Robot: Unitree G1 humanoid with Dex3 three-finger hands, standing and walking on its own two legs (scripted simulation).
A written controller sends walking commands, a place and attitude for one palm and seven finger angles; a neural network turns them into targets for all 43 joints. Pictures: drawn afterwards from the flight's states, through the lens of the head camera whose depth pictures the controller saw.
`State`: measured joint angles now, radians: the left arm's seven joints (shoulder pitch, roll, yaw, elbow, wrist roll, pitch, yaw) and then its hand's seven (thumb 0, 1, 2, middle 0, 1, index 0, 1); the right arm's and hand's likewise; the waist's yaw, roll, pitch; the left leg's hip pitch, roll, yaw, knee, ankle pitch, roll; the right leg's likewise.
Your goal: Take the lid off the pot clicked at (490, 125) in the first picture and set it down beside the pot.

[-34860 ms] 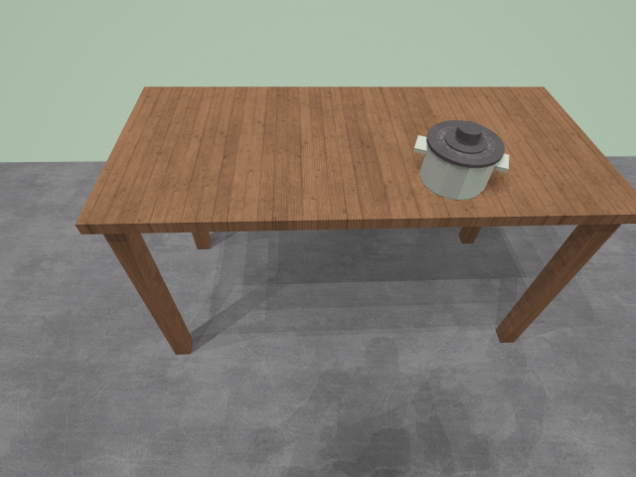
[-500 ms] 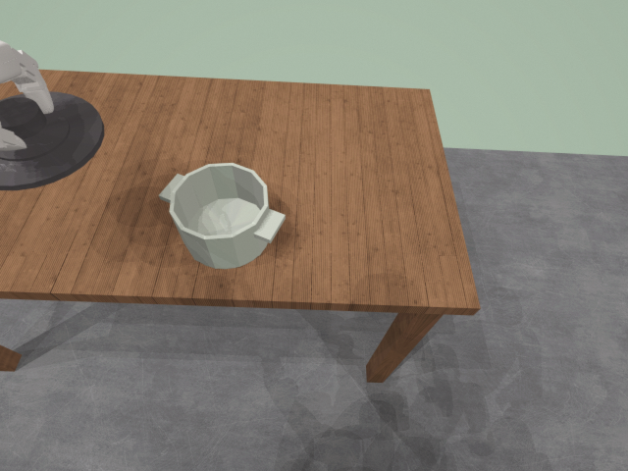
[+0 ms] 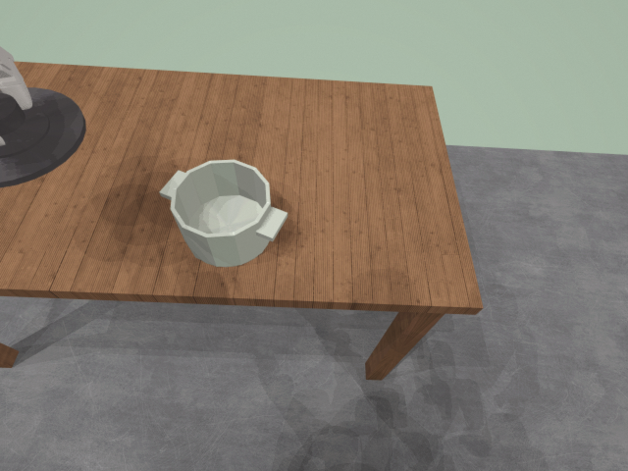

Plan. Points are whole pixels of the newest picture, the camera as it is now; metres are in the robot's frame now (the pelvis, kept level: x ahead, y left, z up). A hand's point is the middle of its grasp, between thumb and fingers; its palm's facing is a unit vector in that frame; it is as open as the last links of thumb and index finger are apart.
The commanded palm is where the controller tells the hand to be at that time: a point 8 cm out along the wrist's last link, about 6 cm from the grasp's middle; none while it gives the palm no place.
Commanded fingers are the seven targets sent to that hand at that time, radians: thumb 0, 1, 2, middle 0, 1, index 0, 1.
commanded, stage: move the lid sideways beside the pot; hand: left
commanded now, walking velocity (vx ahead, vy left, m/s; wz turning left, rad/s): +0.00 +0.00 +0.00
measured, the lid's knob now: out of the picture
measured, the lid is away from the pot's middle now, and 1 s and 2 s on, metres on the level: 0.23 0.23 0.23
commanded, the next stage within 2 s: lower the lid onto the table in 0.18 s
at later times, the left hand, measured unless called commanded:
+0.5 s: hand out of the picture +0.47 +0.36 +0.16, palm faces -0.41 -0.12 -0.91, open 8.4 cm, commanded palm +0.51 +0.36 +0.24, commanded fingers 0.00 0.64 0.99 -0.89 -1.13 -0.69 -1.05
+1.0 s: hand out of the picture +0.47 +0.34 +0.14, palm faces -0.43 -0.10 -0.90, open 8.4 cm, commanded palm +0.51 +0.35 +0.20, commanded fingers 0.00 0.64 0.99 -0.89 -1.13 -0.69 -1.05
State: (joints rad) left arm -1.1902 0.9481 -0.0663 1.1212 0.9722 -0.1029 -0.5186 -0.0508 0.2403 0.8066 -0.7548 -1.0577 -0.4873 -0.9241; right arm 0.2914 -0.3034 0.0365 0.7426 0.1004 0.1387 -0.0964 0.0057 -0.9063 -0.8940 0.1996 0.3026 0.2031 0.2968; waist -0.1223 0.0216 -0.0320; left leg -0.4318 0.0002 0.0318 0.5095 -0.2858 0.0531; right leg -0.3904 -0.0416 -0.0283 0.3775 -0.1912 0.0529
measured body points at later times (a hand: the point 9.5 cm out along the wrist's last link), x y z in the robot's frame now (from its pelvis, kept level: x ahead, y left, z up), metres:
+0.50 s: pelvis +0.00 +0.01 +0.00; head +0.10 +0.02 +0.44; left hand +0.49 +0.36 +0.21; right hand +0.00 -0.28 -0.12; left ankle -0.03 +0.08 -0.74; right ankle -0.02 -0.16 -0.74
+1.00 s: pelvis +0.00 +0.01 -0.01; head +0.09 +0.02 +0.43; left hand +0.48 +0.35 +0.19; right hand +0.00 -0.28 -0.12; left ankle -0.03 +0.08 -0.74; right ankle -0.02 -0.16 -0.74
